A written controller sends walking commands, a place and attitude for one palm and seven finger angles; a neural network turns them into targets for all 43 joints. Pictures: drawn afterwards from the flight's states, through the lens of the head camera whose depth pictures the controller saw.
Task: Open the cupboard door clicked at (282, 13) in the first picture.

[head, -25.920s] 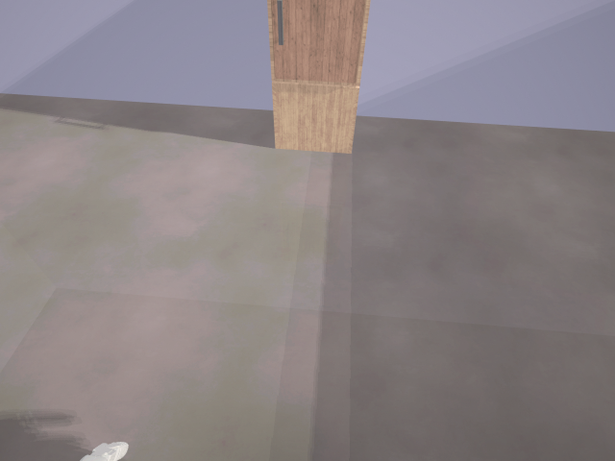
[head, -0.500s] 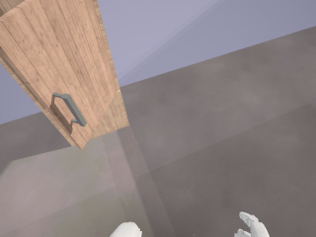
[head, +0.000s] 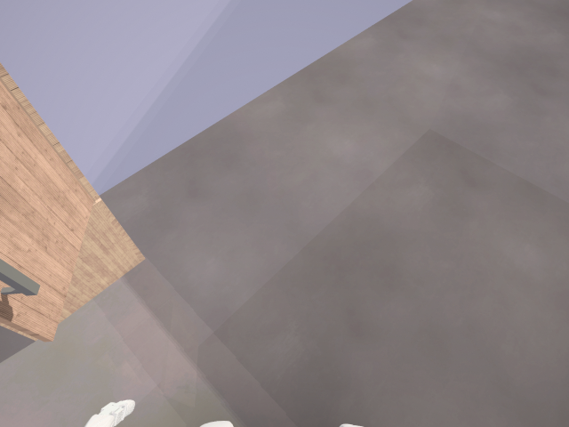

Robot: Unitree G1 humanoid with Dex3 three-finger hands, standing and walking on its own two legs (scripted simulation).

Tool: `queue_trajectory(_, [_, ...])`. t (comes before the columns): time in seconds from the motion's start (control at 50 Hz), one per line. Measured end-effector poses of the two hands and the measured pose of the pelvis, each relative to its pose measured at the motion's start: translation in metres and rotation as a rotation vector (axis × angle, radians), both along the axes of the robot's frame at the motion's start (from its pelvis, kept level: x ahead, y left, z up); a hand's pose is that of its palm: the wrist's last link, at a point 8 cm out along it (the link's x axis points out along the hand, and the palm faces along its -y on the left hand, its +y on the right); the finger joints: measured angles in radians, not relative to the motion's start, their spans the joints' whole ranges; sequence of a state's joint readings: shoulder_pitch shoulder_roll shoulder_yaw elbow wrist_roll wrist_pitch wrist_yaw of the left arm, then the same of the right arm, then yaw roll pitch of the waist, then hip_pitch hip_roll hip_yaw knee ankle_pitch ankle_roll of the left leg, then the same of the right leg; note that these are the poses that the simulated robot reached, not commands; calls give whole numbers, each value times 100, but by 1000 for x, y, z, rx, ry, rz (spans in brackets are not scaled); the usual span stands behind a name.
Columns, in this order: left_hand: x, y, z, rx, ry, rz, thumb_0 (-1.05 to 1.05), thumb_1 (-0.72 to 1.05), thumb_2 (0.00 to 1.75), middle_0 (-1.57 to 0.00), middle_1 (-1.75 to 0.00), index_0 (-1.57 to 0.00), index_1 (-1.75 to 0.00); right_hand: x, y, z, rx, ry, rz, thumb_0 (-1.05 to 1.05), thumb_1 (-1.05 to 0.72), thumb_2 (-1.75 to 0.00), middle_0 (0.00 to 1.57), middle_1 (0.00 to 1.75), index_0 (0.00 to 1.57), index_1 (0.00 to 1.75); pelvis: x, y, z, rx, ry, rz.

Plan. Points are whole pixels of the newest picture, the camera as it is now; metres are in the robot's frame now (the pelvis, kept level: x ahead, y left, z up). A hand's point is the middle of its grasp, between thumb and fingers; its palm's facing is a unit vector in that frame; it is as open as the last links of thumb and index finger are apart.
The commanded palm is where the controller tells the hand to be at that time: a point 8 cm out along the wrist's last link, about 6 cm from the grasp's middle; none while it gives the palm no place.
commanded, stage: walk to a spot facing it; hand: left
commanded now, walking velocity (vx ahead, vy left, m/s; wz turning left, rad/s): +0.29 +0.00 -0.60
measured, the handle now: out of the picture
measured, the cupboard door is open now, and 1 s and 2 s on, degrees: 49 49 49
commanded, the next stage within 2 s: turn to face it in 1.62 s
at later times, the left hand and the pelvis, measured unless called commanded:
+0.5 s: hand (207, 329) +0.27 +0.16 -0.14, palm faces -0.31 -0.94 -0.16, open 7.4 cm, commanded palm none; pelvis +0.12 +0.00 +0.02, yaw -18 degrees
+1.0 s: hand (290, 262) +0.41 +0.02 -0.14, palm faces -0.42 -0.88 -0.23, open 7.2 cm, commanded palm none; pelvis +0.30 -0.14 +0.02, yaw -29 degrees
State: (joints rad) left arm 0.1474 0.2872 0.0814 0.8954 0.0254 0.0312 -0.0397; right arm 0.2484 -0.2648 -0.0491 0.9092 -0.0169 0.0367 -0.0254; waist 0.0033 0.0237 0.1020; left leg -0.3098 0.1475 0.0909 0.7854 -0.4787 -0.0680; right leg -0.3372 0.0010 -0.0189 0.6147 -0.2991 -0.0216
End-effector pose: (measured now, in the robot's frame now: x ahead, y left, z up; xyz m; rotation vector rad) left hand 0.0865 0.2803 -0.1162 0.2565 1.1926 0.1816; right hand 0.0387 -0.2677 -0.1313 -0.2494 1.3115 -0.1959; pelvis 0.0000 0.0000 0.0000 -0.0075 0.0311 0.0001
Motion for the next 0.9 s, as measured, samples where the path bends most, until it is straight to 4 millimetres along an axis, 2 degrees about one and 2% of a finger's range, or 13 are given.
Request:
queue_trajectory(0.04, [8,-10,3,-1,-2,-22,0,91,90,-19,-30,-20,-30,-8,-9,0,-5,24,-37,1,-90,-90,20,30,20,30,2,-1,3,-4,-9,-14])
queue_trajectory(0.1, [15,-23,7,-13,13,-52,0,91,90,-20,-30,-20,-30,-6,-12,9,-1,10,-71,1,-90,-90,20,30,20,30,10,-2,11,10,-9,-53])
queue_trajectory(0.22, [29,-34,1,-71,75,-119,0,91,90,-20,-30,-20,-30,26,1,27,14,-111,-127,1,-90,-90,20,30,20,30,34,4,18,25,-2,-143])
queue_trajectory(0.28, [46,-31,-11,-98,97,-142,0,90,90,-20,-30,-20,-30,41,12,28,-1,-172,-151,1,-90,-90,20,30,20,30,53,14,12,7,2,-184])
queue_trajectory(0.32, [63,-29,-18,-106,110,-165,1,90,90,-20,-30,-20,-30,43,19,26,-16,-193,-175,1,-90,-90,20,30,20,30,65,19,7,-5,4,-209])
queue_trajectory(0.42, [134,-42,-7,-125,58,-248,1,91,90,-20,-30,-20,-30,15,40,33,7,-86,-258,0,-90,-90,20,30,20,30,96,12,19,-8,7,-268])
queue_trajectory(0.5, [197,-71,2,-136,2,-328,1,91,90,-19,-30,-19,-30,-13,55,32,48,40,-347,0,-90,-90,20,30,20,30,120,1,24,-8,12,-321])
queue_trajectory(0.62, [288,-143,3,-137,-32,-488,1,91,90,-19,-30,-19,-30,-45,68,21,127,203,-505,0,-90,-90,20,30,20,30,162,-30,15,8,5,-396])
queue_trajectory(0.7, [341,-195,-6,-131,-111,-550,1,91,90,-19,-30,-19,-30,-48,58,2,187,298,-574,0,-90,-90,20,30,20,30,194,-67,-6,26,-11,-419])
queue_trajectory(0.74, [351,-210,-7,-126,-131,-539,0,91,90,-19,-30,-20,-30,-33,41,-5,197,305,-594,1,-90,-90,20,30,20,30,204,-80,-8,20,-29,-435])
queue_trajectory(0.78, [350,-218,-5,-116,-101,-527,0,91,90,-19,-30,-20,-30,-4,17,-6,181,252,-600,1,-90,-90,20,30,20,30,215,-91,-2,11,-39,-445])
queue_trajectory(0.84, [340,-225,-1,-96,-17,-516,0,91,90,-19,-30,-20,-30,56,-25,-1,140,114,-588,1,-90,-90,20,30,20,30,234,-107,11,16,-35,-469])
queue_trajectory(0.9, [341,-219,6,-59,23,-476,-1,94,90,-20,-30,-20,-30,117,-62,7,111,-24,-561,1,-91,-90,20,30,20,30,254,-122,19,23,-26,-486])
